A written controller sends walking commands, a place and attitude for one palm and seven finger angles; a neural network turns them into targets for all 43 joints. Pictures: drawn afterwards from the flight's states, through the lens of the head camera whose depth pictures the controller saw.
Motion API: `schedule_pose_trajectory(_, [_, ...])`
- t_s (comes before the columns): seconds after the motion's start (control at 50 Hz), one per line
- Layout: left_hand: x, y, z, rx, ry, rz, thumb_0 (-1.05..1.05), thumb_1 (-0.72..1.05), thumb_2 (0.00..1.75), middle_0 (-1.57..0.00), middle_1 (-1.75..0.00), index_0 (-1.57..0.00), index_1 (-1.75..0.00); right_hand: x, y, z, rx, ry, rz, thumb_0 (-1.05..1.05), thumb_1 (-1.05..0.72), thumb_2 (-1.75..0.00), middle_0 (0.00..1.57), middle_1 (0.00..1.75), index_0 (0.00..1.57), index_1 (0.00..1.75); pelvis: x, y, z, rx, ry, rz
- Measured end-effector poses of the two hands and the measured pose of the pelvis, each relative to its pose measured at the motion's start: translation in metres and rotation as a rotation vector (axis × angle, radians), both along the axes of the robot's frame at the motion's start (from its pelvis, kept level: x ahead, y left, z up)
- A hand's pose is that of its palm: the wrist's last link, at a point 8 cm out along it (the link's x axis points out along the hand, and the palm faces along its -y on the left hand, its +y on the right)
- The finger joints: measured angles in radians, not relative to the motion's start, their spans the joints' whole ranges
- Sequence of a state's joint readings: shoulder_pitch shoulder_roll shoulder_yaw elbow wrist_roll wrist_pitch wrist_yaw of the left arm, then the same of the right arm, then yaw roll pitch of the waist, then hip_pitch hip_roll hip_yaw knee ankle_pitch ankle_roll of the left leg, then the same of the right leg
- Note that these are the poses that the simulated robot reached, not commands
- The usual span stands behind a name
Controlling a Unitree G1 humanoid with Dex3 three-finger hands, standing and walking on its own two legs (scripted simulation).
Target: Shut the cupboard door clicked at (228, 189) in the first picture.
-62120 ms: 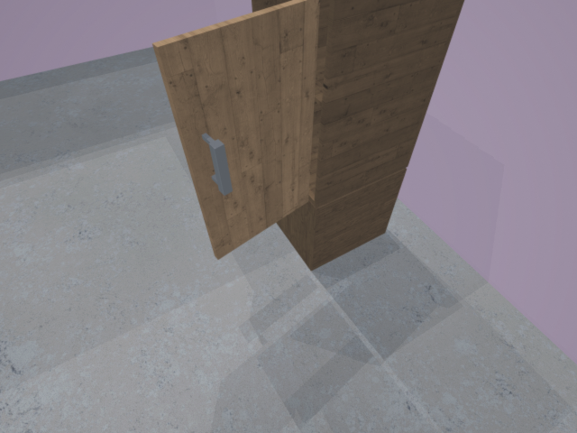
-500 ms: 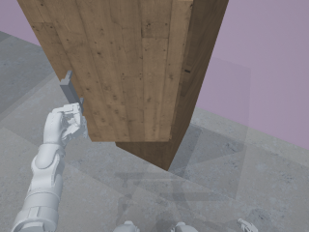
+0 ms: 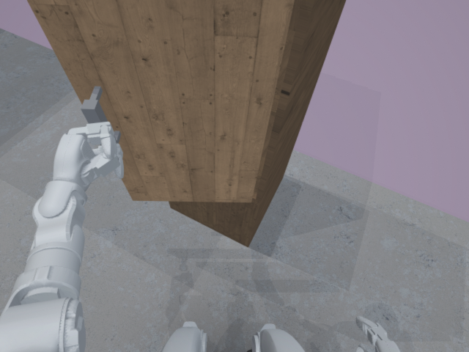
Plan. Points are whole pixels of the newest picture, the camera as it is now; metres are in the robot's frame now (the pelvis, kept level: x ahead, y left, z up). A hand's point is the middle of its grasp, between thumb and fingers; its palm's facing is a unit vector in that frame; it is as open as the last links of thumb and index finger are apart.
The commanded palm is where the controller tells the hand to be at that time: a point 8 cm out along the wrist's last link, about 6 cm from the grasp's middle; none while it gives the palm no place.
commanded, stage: push the door shut along its arc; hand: left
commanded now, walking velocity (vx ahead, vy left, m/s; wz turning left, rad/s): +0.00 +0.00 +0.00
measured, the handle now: (105, 123) +0.50 +0.24 +0.07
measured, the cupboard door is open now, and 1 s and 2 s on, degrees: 28 13 0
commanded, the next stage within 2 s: pull the fist back off the door in 1.62 s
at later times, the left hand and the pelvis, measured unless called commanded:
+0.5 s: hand (131, 132) +0.48 +0.19 +0.07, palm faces -0.18 -0.98 -0.02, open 3.1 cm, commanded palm +0.47 +0.24 +0.07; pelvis +0.01 +0.02 -0.01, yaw -1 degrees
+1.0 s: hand (156, 109) +0.53 +0.16 +0.08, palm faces -0.29 -0.96 -0.02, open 3.1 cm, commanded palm +0.53 +0.20 +0.07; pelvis +0.01 +0.02 -0.02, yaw -2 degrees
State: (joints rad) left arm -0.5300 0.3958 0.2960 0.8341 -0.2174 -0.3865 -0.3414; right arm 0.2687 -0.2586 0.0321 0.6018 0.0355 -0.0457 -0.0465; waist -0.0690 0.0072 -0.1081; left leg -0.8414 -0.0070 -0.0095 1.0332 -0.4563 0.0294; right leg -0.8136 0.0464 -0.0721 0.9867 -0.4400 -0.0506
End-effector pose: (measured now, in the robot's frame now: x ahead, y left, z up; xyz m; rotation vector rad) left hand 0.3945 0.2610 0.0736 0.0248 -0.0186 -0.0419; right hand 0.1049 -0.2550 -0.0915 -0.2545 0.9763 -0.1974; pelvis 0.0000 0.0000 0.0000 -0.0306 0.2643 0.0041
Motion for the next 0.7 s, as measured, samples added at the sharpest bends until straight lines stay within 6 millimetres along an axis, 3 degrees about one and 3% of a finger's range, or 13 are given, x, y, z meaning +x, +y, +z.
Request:
schedule_pose_trajectory(0.32, [0.046, -0.003, -0.001, -0.007, 0.038, -0.094, 0.01, 0.90, 0.90, -1.30, -1.50, -1.32, -1.50, -0.050, 0.001, -0.012, -0.009, 0.178, -0.067, 0.00, -0.91, -0.90, 0.21, 0.30, 0.20, 0.30, 0.005, 0.010, -0.005, -0.011, 0.055, -0.003])
schedule_pose_trajectory(0.58, [0.080, -0.014, -0.003, 0.002, 0.053, -0.154, 0.02, 0.90, 0.90, -1.30, -1.50, -1.30, -1.50, -0.071, 0.006, -0.012, -0.029, 0.235, -0.114, 0.00, -0.91, -0.90, 0.21, 0.30, 0.20, 0.30, 0.006, 0.019, -0.009, -0.025, 0.087, -0.007])
schedule_pose_trajectory(0.7, [0.096, -0.030, 0.002, 0.006, 0.043, -0.217, 0.02, 0.90, 0.90, -1.29, -1.50, -1.30, -1.50, -0.079, 0.009, -0.012, -0.026, 0.256, -0.135, 0.00, -0.91, -0.90, 0.21, 0.30, 0.20, 0.30, 0.008, 0.021, -0.010, -0.029, 0.100, -0.012])
